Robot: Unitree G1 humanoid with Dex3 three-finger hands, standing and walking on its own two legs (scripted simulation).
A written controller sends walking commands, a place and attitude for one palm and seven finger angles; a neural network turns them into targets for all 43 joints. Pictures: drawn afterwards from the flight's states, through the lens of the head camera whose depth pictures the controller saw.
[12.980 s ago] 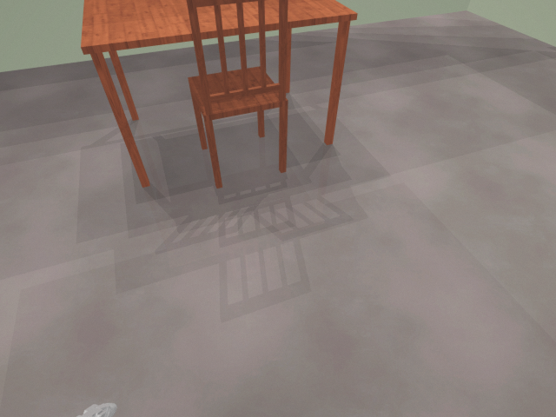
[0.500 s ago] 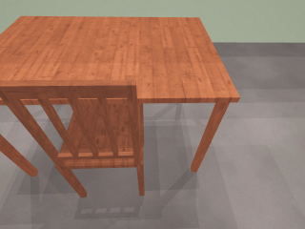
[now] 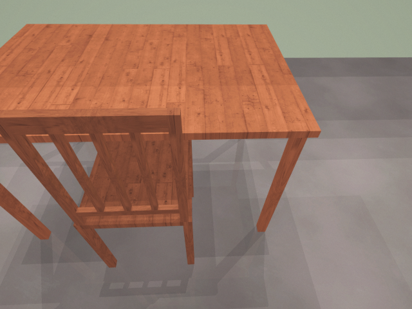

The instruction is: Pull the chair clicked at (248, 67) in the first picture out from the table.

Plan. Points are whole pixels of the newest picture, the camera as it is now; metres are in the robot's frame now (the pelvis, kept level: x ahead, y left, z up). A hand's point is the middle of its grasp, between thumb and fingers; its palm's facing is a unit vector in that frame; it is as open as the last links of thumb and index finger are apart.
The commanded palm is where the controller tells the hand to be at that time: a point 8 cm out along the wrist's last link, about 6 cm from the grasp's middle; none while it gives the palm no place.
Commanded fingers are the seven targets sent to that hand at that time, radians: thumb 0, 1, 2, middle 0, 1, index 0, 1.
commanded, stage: look again from close up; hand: left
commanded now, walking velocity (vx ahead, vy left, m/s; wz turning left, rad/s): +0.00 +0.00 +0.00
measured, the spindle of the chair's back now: (114, 176) +0.44 +0.28 -0.07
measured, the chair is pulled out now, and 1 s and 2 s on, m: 0.00 0.00 0.00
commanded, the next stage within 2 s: come to a stop and stand still in 0.18 s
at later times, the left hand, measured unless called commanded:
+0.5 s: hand out of the picture +0.01 +0.19 -0.18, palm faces +0.03 -0.97 -0.24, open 7.4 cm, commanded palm none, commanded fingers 0.00 0.90 0.90 -0.20 -0.30 -0.20 -0.30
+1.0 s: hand out of the picture +0.00 +0.23 -0.17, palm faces +0.00 -0.97 -0.26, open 7.4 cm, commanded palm none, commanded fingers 0.00 0.90 0.90 -0.20 -0.30 -0.20 -0.30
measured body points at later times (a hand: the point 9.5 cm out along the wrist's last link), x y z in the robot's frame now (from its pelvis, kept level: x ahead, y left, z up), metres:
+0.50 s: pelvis +0.00 +0.00 -0.01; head +0.00 -0.01 +0.44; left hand +0.01 +0.24 -0.16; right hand +0.03 -0.24 -0.16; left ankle -0.01 +0.11 -0.74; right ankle -0.02 -0.11 -0.74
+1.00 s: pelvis -0.03 +0.02 +0.00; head -0.04 +0.02 +0.45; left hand +0.00 +0.28 -0.15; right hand +0.03 -0.23 -0.15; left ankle -0.01 +0.11 -0.74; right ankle -0.02 -0.11 -0.74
